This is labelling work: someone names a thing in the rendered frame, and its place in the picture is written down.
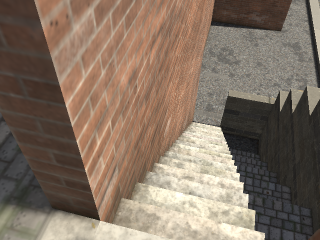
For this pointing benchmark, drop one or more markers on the stairs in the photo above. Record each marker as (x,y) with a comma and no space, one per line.
(193,193)

